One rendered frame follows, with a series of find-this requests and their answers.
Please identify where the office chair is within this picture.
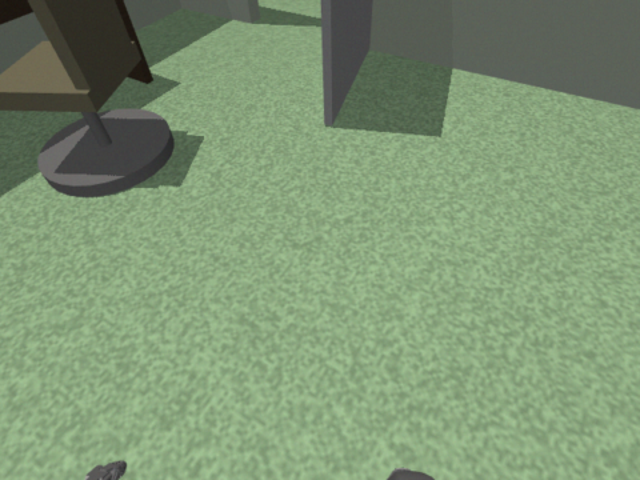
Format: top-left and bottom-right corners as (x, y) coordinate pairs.
(0, 0), (174, 197)

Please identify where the desk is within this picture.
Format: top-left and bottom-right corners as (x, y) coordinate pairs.
(0, 0), (154, 84)

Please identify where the left robot hand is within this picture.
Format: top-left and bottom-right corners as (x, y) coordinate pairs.
(85, 461), (127, 480)

